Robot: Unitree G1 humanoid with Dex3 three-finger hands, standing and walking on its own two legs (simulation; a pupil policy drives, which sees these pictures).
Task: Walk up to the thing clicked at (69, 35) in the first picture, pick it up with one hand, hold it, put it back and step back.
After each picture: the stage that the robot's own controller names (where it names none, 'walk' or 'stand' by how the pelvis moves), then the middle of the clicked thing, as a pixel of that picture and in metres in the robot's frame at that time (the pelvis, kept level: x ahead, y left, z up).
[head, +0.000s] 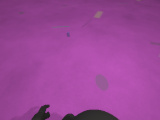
stand; (68, 34) +1.98 +0.64 -0.72
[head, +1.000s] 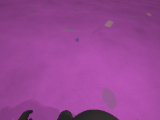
walk; (77, 39) +1.89 +0.31 -0.69
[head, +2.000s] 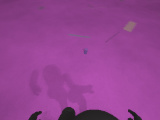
walk; (85, 51) +1.27 +0.08 -0.71
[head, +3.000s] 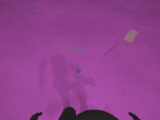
walk; (78, 69) +0.82 +0.13 -0.71
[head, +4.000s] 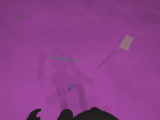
walk; (70, 88) +0.49 +0.16 -0.71
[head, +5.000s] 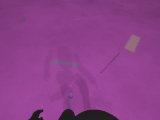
stand; (70, 95) +0.37 +0.17 -0.71
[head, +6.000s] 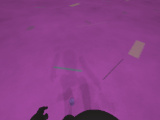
stand; (71, 102) +0.34 +0.18 -0.72
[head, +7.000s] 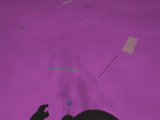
stand; (68, 102) +0.32 +0.22 -0.72
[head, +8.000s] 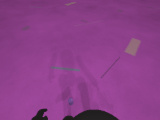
stand; (70, 101) +0.34 +0.20 -0.73
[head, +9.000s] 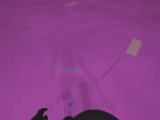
stand; (71, 102) +0.33 +0.20 -0.73
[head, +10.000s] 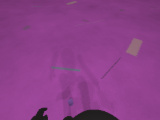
go down; (70, 102) +0.32 +0.19 -0.73
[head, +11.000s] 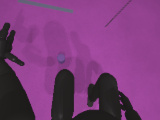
go down; (61, 59) +0.43 +0.20 -0.32
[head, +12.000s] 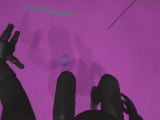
approach; (64, 61) +0.42 +0.19 -0.31
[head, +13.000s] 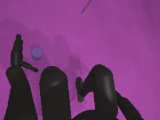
close in; (37, 54) +0.42 +0.23 -0.23
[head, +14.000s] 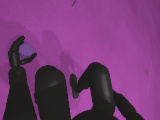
close; (26, 52) +0.42 +0.25 -0.23
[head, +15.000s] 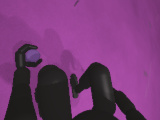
lift; (32, 56) +0.38 +0.22 -0.23
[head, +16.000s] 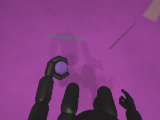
lift; (62, 70) +0.33 +0.18 -0.01
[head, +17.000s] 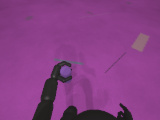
hold; (66, 75) +0.31 +0.16 +0.02
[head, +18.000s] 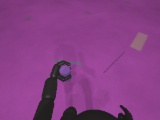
hold; (66, 74) +0.32 +0.17 +0.02
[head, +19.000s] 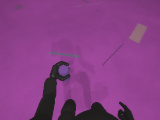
crouch; (64, 74) +0.34 +0.17 -0.04
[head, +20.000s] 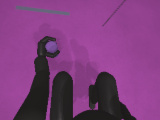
lower; (53, 50) +0.46 +0.22 -0.09
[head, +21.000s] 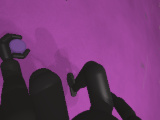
lower; (18, 48) +0.44 +0.25 -0.24
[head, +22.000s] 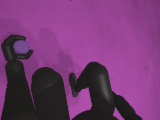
lower; (21, 49) +0.43 +0.25 -0.23
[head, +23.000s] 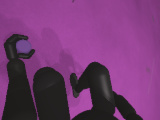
lower; (24, 48) +0.43 +0.25 -0.23
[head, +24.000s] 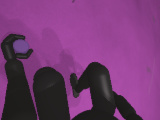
lower; (21, 48) +0.43 +0.26 -0.23
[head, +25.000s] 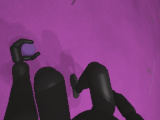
open; (28, 52) +0.43 +0.23 -0.23
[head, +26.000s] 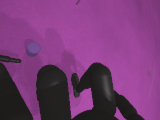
rise; (33, 49) +0.42 +0.23 -0.23
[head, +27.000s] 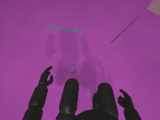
walk; (73, 70) +0.42 +0.15 -0.45
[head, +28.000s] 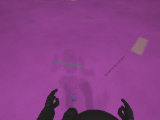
stand; (74, 98) +0.37 +0.13 -0.66
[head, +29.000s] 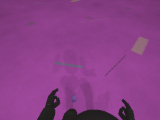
stand; (73, 98) +0.36 +0.15 -0.67
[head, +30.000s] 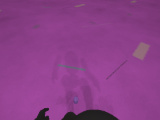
stand; (75, 100) +0.38 +0.13 -0.71
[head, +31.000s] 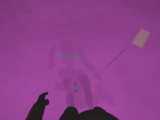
walk; (76, 88) +0.41 +0.11 -0.70
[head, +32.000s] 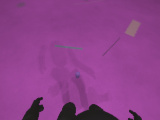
walk; (77, 75) +0.59 +0.11 -0.71
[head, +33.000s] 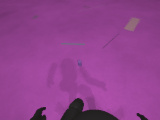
walk; (79, 63) +0.90 +0.26 -0.70
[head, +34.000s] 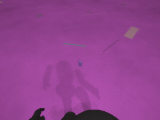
stand; (80, 63) +0.98 +0.17 -0.71
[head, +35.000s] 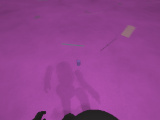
stand; (78, 62) +1.01 +0.21 -0.72
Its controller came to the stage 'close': yes
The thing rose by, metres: 0.72
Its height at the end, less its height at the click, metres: +0.00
